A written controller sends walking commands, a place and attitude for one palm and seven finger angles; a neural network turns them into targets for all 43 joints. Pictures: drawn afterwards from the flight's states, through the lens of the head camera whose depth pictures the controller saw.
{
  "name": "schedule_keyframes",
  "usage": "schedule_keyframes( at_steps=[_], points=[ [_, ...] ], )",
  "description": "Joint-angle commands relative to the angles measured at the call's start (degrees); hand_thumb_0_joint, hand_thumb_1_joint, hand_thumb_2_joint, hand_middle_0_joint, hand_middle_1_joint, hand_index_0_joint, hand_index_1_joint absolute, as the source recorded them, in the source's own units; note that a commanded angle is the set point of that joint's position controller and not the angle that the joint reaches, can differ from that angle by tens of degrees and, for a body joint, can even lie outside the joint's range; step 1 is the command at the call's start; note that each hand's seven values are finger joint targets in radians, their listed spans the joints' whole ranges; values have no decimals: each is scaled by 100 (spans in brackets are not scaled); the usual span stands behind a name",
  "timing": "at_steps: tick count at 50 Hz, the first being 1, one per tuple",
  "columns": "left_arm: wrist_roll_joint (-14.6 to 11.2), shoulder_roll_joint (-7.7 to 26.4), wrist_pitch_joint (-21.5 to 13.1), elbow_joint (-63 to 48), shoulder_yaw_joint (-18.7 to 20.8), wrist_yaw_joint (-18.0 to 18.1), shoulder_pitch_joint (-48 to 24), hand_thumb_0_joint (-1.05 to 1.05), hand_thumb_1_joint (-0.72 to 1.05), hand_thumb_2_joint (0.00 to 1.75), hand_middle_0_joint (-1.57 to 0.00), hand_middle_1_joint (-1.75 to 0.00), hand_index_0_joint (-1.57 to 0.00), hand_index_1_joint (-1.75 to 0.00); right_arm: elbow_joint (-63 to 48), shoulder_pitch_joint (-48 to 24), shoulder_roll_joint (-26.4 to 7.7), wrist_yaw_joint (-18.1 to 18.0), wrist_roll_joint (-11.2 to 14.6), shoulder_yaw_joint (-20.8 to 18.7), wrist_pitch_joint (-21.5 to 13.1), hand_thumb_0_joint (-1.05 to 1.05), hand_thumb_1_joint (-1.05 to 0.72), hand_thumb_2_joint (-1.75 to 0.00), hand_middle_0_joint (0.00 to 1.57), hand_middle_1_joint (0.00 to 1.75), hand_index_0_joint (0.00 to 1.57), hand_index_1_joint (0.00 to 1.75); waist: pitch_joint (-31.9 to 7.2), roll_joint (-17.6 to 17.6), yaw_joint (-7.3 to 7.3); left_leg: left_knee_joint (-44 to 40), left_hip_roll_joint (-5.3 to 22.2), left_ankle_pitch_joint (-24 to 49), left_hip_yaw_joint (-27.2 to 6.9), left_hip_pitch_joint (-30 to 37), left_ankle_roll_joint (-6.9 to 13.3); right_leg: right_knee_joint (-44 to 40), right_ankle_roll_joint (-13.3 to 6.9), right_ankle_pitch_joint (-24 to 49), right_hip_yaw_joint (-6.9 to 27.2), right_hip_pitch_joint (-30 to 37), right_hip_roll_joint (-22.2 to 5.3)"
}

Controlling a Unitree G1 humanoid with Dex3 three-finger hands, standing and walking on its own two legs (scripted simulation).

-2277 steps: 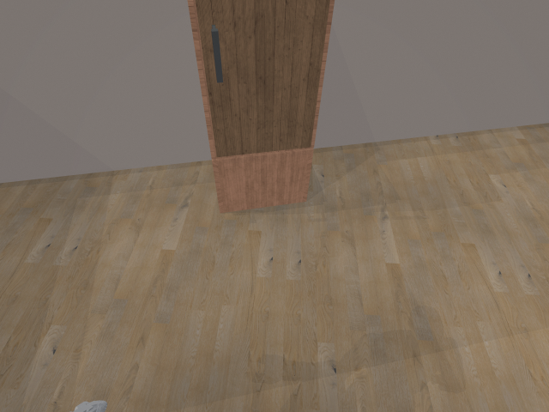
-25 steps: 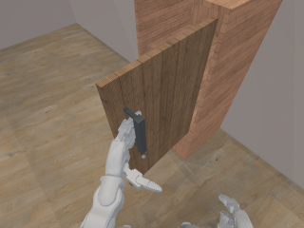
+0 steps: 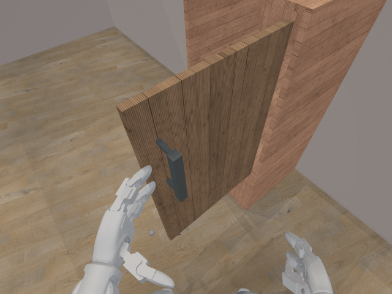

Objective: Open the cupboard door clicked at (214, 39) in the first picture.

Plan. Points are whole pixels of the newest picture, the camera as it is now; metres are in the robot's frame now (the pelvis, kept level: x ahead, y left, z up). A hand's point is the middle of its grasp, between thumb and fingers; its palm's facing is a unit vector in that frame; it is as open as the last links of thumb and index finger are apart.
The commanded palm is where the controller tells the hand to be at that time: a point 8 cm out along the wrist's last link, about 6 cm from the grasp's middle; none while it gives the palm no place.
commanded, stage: slide the hand sideways off the handle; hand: left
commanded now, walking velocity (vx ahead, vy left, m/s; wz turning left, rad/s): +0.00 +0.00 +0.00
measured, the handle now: (172, 172) +0.33 +0.07 +0.08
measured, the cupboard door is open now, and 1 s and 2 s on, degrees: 92 92 92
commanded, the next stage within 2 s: draw the hand back to the body in 0.20 s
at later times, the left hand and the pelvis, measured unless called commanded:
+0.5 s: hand (126, 241) +0.20 +0.13 +0.09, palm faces -0.09 -0.99 -0.07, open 16.3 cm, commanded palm +0.17 +0.19 +0.10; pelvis -0.01 +0.01 -0.01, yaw +0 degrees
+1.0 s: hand (56, 229) +0.19 +0.21 +0.14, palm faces +0.19 -0.93 -0.31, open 14.9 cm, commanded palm +0.16 +0.26 +0.16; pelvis +0.00 +0.02 +0.03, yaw -1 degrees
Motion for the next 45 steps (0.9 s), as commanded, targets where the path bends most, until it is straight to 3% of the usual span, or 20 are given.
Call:
schedule_keyframes(
  at_steps=[1,5,8,11,12,15,18,21,24,35,40,41,42,44,45],
  points=[
    [-176,339,-529,-1445,408,-169,-194,0,-50,30,-15,-30,-15,-30,-916,-207,-576,-80,38,-264,-396,0,-90,-90,20,30,20,30,-1040,-510,-136,-416,-286,1339,-81,-114,136,-799,151,1752,604,1041,51],
    [-316,439,-590,-1520,498,-368,-43,0,-50,30,-15,-30,-15,-30,-915,-147,-608,-112,60,-275,-490,0,-90,-90,20,30,20,30,-1105,-492,-169,-289,-280,1271,-104,-217,137,-785,164,1587,663,965,38],
    [-426,575,-585,-1563,703,-477,224,0,-50,30,-15,-30,-15,-30,-944,-154,-630,-138,83,-294,-525,0,-90,-90,20,30,20,30,-1192,-450,-89,-251,-292,1323,-114,-298,133,-758,145,1590,704,1072,31],
    [-495,483,-579,-1620,638,-549,344,0,-50,30,-15,-30,-15,-30,-977,-139,-625,-145,107,-300,-551,0,-90,-90,20,30,20,30,-1160,-492,-107,-243,-289,1334,-112,-297,129,-720,171,1644,651,1002,39],
    [-494,466,-580,-1717,560,-551,241,0,-50,30,-15,-30,-15,-30,-1006,-151,-632,-149,108,-290,-565,0,-90,-90,20,30,20,30,-1105,-369,-134,-247,-293,1284,-121,-312,131,-710,159,1509,627,910,45],
    [-430,368,-549,-1639,383,-477,82,0,-50,30,-15,-30,-15,-30,-1009,-143,-648,-153,109,-288,-608,0,-90,-90,20,30,20,30,-909,-458,-216,-224,-268,1052,-149,-348,142,-749,152,1031,601,622,71],
    [-390,856,-483,-1988,879,-335,232,0,-50,30,-15,-30,-15,-30,-1063,-136,-653,-177,130,-300,-586,0,-90,-90,20,30,20,30,-1199,-269,-25,-368,-261,1165,-136,-168,158,-746,89,1047,561,919,104],
    [-442,766,-339,-2137,871,-279,297,0,-50,30,-15,-30,-15,-30,-1102,-163,-597,-195,173,-249,-589,0,-90,-90,20,30,20,30,-1060,-166,-31,-549,-249,1103,-133,-3,152,-835,108,1034,465,928,128],
    [-529,697,-145,-1993,876,-310,319,0,-50,30,-15,-30,-15,-30,-1075,-204,-615,-232,205,-197,-610,0,-90,-90,20,30,20,30,-760,-462,-70,-704,-220,962,-167,21,164,-1039,143,818,416,921,148],
    [-858,1177,253,-2311,1575,-688,291,0,-50,30,-15,-30,-15,-30,-888,-288,-672,-338,260,-123,-811,0,-90,-90,20,30,20,30,-583,-81,27,-1134,-185,1252,-228,601,133,-1267,127,1173,230,1281,189],
    [-1063,1281,411,-2362,1839,-908,339,0,-32,37,-16,-30,-16,-30,-769,-355,-694,-373,284,-107,-922,0,-90,-90,20,30,20,30,-551,-81,84,-1290,-179,1539,-253,862,126,-1401,131,1543,178,1530,201],
    [-189,2111,463,-2989,2011,-104,171,0,-29,39,-16,-30,-16,-30,-748,-317,-642,-519,165,-158,-854,0,-90,-90,20,30,20,30,-653,-66,292,-1567,-74,1617,-124,993,169,-1730,76,1549,461,1807,74],
    [-112,1558,629,-2702,1788,243,635,0,-26,40,-16,-30,-16,-30,-692,-302,-514,-549,111,-101,-831,0,-90,-90,20,30,20,30,-321,-108,179,-1655,-100,1496,-90,1053,159,-1926,96,1390,423,1749,49],
    [91,1379,796,-2467,1613,583,625,0,-18,43,-16,-30,-16,-30,-521,-354,-528,-558,103,-87,-748,0,-90,-90,20,30,20,30,81,-105,116,-1776,-62,1473,-50,1247,172,-2184,120,1318,406,1777,38],
    [153,1484,795,-2539,1697,698,500,0,-15,45,-16,-30,-16,-30,-485,-370,-564,-570,98,-97,-716,0,-90,-90,20,30,20,30,3,-129,111,-1869,-57,1515,-66,1411,176,-2248,124,1339,374,1850,49]
  ],
)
